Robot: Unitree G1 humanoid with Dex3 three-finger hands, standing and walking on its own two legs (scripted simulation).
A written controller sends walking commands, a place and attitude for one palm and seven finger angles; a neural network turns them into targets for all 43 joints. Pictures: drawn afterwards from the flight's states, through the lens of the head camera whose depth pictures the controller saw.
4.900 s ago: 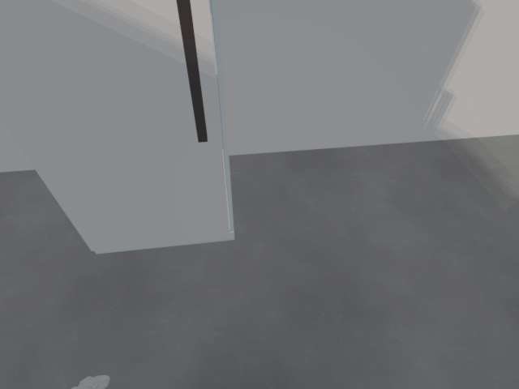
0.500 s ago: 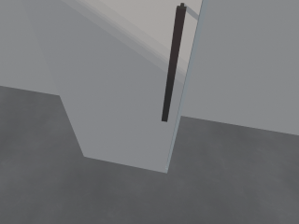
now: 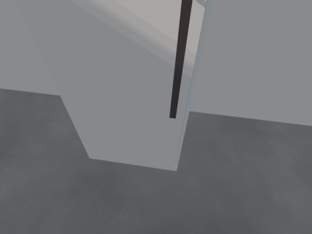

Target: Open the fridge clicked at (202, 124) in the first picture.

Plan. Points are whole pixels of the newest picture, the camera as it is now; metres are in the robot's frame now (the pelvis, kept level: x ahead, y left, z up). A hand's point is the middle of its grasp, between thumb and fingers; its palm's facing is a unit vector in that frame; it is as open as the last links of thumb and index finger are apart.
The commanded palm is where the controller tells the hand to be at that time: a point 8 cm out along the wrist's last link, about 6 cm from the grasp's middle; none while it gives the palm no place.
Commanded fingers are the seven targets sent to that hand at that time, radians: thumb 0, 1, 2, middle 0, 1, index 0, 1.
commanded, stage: look again from close up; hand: right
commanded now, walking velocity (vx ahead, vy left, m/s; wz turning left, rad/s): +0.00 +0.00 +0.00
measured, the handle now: (178, 66) +0.61 -0.03 +0.13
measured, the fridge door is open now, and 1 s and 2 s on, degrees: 0 0 0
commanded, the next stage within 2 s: none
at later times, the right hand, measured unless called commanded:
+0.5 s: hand out of the picture +0.09 -0.22 -0.17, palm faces +0.02 +0.97 -0.24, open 7.4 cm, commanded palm none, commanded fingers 0.00 -0.90 -0.90 0.20 0.30 0.20 0.30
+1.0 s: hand out of the picture -0.07 -0.24 -0.18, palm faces +0.02 +0.98 -0.22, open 7.4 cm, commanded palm none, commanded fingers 0.00 -0.90 -0.90 0.20 0.30 0.20 0.30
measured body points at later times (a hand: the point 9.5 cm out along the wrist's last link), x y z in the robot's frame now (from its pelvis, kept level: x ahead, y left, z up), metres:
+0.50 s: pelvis +0.01 -0.02 -0.01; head +0.00 -0.04 +0.44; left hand +0.09 +0.23 -0.14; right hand +0.09 -0.27 -0.15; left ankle -0.02 +0.10 -0.74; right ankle +0.08 -0.08 -0.74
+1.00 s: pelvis -0.02 -0.05 +0.00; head -0.03 -0.07 +0.45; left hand +0.02 +0.20 -0.14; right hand -0.07 -0.29 -0.16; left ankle -0.02 +0.10 -0.74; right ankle +0.08 -0.08 -0.74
